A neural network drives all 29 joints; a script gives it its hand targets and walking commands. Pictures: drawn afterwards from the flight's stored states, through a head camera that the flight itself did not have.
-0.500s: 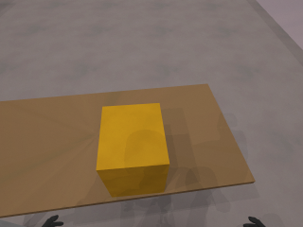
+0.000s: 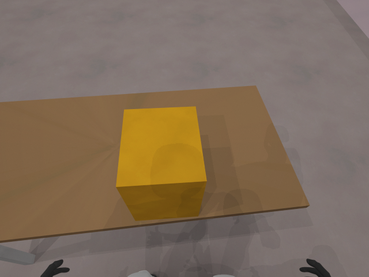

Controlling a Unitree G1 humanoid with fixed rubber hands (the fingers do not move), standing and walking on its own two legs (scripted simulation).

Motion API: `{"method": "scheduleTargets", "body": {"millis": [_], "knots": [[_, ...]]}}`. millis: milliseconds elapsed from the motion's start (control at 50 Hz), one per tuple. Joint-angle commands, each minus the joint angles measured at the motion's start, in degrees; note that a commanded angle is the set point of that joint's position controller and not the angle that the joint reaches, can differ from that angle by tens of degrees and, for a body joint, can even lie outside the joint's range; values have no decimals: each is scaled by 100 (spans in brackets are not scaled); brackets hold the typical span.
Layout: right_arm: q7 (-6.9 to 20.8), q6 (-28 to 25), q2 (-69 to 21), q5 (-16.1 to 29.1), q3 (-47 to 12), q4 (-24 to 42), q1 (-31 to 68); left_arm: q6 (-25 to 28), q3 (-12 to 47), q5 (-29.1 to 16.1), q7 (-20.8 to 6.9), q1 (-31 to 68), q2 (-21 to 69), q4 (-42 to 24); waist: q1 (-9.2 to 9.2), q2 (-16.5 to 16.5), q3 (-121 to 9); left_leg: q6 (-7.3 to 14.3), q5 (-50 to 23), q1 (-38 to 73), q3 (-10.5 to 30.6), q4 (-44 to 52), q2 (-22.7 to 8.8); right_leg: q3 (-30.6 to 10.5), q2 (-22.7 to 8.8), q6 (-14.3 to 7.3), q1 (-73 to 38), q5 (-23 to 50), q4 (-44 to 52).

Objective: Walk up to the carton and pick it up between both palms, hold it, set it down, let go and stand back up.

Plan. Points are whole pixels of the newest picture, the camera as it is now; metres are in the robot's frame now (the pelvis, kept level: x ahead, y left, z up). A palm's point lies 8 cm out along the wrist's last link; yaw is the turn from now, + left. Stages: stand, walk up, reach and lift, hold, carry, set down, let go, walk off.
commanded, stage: walk up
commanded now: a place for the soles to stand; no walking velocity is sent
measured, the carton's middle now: (163, 166) +0.39 +0.05 -0.07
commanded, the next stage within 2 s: none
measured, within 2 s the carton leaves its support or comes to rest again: neither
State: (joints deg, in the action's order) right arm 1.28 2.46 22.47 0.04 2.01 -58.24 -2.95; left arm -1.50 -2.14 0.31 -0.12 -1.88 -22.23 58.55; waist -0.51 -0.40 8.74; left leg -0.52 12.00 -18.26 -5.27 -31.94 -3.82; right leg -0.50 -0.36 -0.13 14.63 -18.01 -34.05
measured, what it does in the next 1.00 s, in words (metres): steps on the spot: right foot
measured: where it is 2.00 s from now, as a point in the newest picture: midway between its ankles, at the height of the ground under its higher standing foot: outside the picture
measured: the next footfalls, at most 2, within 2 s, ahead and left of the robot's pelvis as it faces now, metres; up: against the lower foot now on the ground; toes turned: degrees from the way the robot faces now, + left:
right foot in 0.42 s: -0.03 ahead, -0.10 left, +0.00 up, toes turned -1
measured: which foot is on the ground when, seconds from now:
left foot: down 0.00-1.00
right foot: down 0.00-0.20, up 0.22-0.40, down 0.42-1.00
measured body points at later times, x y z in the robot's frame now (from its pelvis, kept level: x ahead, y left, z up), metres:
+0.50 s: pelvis -0.05 +0.01 -0.02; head -0.01 +0.00 +0.43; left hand +0.01 +0.32 -0.14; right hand +0.04 -0.32 -0.14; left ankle +0.04 +0.13 -0.72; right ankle -0.08 -0.10 -0.73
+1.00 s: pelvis -0.04 +0.00 +0.01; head -0.03 +0.01 +0.46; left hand +0.07 +0.30 -0.12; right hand +0.06 -0.30 -0.11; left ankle -0.01 +0.14 -0.73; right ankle -0.07 -0.10 -0.73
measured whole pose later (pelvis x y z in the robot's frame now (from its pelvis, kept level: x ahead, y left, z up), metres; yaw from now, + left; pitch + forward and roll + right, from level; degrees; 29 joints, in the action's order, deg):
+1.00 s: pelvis -0.04 +0.00 +0.01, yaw +1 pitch -2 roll +0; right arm -0.1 -2.0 21.1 -0.4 -0.3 -59.7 -6.6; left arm 0.0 -1.8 0.7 -1.0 -2.9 -20.0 60.2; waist -0.2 -0.9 4.4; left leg -1.5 12.2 -14.2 4.3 -28.7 -0.1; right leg 2.3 0.9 -1.5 7.7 -18.4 -28.3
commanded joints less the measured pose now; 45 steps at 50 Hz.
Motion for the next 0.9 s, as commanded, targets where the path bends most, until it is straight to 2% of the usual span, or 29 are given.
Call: {"method": "scheduleTargets", "body": {"millis": [0, 20, 80, 140, 160, 180, 200, 240, 280, 320, 360, 380, 400, 420, 440, 480, 540, 560, 580, 600, 620, 640, 660, 680, 700, 720, 740, 800, 880], "knots": [[-26, -21, 1128, -35, 299, 504, -41, 59, -352, 34, 74, 27, -1571, -434, 20, -393, -1161, 373, -655, 774, 332, -313, -83, -924, -971, -622, 429, 1149, 863], [-11, -8, 1170, -10, 299, 551, -191, 66, -324, 31, 77, 124, -1592, -528, -64, -736, -1218, 359, -407, 862, 364, -403, -97, -883, -958, -668, 545, 1043, 848], [-11, -15, 1084, -67, 358, 558, -259, 53, -338, 108, 89, 154, -1556, -631, -114, -638, -1038, 365, 55, 827, 404, -694, 86, -1198, -1128, -724, 932, 805, 913], [12, -16, 1174, -90, 398, 463, -587, 25, -305, 68, 83, 326, -1552, -741, -238, -504, -1022, 505, 359, 924, 573, -330, -105, -816, -879, -595, 1204, 225, 369], [18, -44, 1424, -136, 471, 589, -488, 15, -282, 11, 79, 142, -1369, -730, -242, 366, -981, 775, 242, 556, 1165, 482, -629, -560, -399, -381, 1198, -382, -393], [-19, -62, 1731, -101, 506, 601, -360, -8, -224, -21, 92, -13, -1094, -742, -184, 1496, -989, 1295, 562, -113, 2245, 1566, -1603, 314, 366, -147, 798, -1374, -1935], [-29, -98, 1928, -156, 589, 759, -230, -41, -321, 27, 120, -315, -1162, -688, -134, 1637, -1068, 1737, 989, -400, 2937, 1834, -2044, 98, 325, -69, 597, -1872, -2970], [-142, -196, 1716, -144, 544, 920, -254, -44, -366, -46, 74, -552, -1193, -685, -65, 808, -1020, 1623, 577, -376, 2330, 1335, -1794, -415, 111, -163, 789, -1730, -3344], [-185, -232, 1627, -118, 524, 1024, -244, -14, -364, -29, 27, -779, -1101, -637, -10, 634, -1175, 1297, 1031, -184, 1923, 1094, -1423, -309, -104, -248, 601, -1545, -2486], [-171, -216, 1639, -178, 539, 1131, -13, 7, -387, 46, -5, -1142, -1075, -461, 29, 1179, -1282, 1149, 1472, -133, 1703, 1140, -1374, 42, -53, -228, 456, -1474, -1837], [-167, -142, 1495, -130, 497, 1087, -238, 66, -443, 112, 12, -1381, -1100, -279, 84, 918, -1384, 949, 1233, -124, 1877, 776, -1305, 83, 6, -266, -260, -1266, -223], [-173, -95, 1321, -121, 452, 1040, -304, 121, -459, 172, 25, -1540, -1103, -291, 202, 639, -1297, 741, 932, -463, 1542, 202, -1124, -196, -45, -418, -669, -918, 773], [-171, -84, 945, -66, 349, 997, -705, 196, -524, 335, 35, -1308, -1408, -385, 31, -631, -1054, 293, 1384, -1266, 1022, -887, -549, -1849, -920, -685, -689, -1452, 1785], [-191, -111, 980, -81, 338, 1098, -347, 203, -590, 290, 37, -610, -1926, -677, 89, -1217, -625, -59, 2020, -1603, 476, -1611, 356, -3270, -1870, -1186, 349, -2209, 2165], [-222, -134, 1338, -131, 481, 1066, 61, 230, -586, 267, 62, -286, -2096, -788, 172, -711, -164, -77, 2161, -889, 1156, -2208, 124, -3404, -2282, -1678, 1651, -1998, 2204], [-165, -215, 1037, -47, 405, 805, -371, 348, -450, 203, 127, -69, -1425, -877, -139, -341, -411, 136, 1592, -687, 1224, -2189, 347, -1964, -1516, -1217, 678, 1200, 1047], [-188, -322, 1061, 34, 299, 699, -729, 375, -361, 170, 116, -159, -1394, -881, -138, -1387, -838, 161, 1409, -53, 843, -948, 269, -948, -1174, -912, -158, 3053, 316], [-207, -364, 988, -18, 311, 687, -765, 333, -360, 103, 107, -76, -1273, -841, -188, -1151, -792, 213, 942, 259, 646, -260, 232, -983, -1203, -769, -36, 2587, 215], [-211, -436, 1098, -51, 339, 616, -795, 295, -278, 58, 99, -175, -1136, -846, -155, -483, -930, 235, -108, 927, 953, 360, 139, -992, -1071, -590, 250, 2058, 0], [-242, -530, 1393, -176, 350, 539, -831, 282, -272, 21, 89, -369, -928, -833, -79, 304, -1090, 422, -1144, 1420, 2076, 805, -456, -531, -618, -289, 569, 1609, -815], [-211, -563, 1621, -128, 350, 699, -502, 208, -237, -8, 81, -611, -912, -711, 196, 659, -1286, 1181, -578, 974, 3346, 918, -1286, -369, -156, -68, 544, -352, -803], [-200, -568, 1534, -116, 298, 672, -229, 202, -286, -17, 97, -746, -1039, -532, 293, 723, -952, 1361, -268, 114, 3335, 930, -1298, -367, -149, -88, -99, -878, -440], [-182, -545, 1377, -89, 198, 685, -106, 243, -296, 22, 58, -700, -1030, -485, 339, 308, -923, 1128, -236, -135, 2939, 896, -1103, -398, -183, -142, -386, -721, 42], [-195, -519, 1183, -59, 143, 689, -66, 262, -317, 72, 51, -693, -1053, -427, 420, 319, -928, 668, -395, -140, 2097, 603, -586, -633, -408, -302, -672, -360, 803], [-174, -473, 1123, -20, 121, 676, -110, 322, -347, 100, 51, -528, -1252, -336, 247, -66, -734, 290, -135, -123, 1529, 248, -32, -1175, -749, -453, -411, -251, 1220], [-200, -488, 1037, -13, 84, 561, -219, 320, -353, 69, 21, -334, -1349, -391, 105, 16, -680, 159, -117, 72, 1279, 6, 184, -1371, -1035, -616, -336, 200, 1335], [-209, -482, 1058, -25, 93, 412, -302, 331, -326, 59, 26, -245, -1313, -358, 52, 151, -687, 146, -313, 154, 1120, 141, 172, -1262, -1070, -634, -429, 670, 1308], [-202, -499, 1092, -32, 86, 363, -302, 306, -276, 67, 33, -29, -1219, -276, -3, -349, -613, 229, -678, 377, 1099, 340, 131, -755, -846, -462, -303, 968, 1317], [-203, -546, 1106, -43, 62, 189, -375, 271, -257, 33, 2, 184, -1170, -238, 39, -190, -825, 338, -892, 630, 1358, 698, -142, -407, -573, -241, -404, 285, 1329]]}}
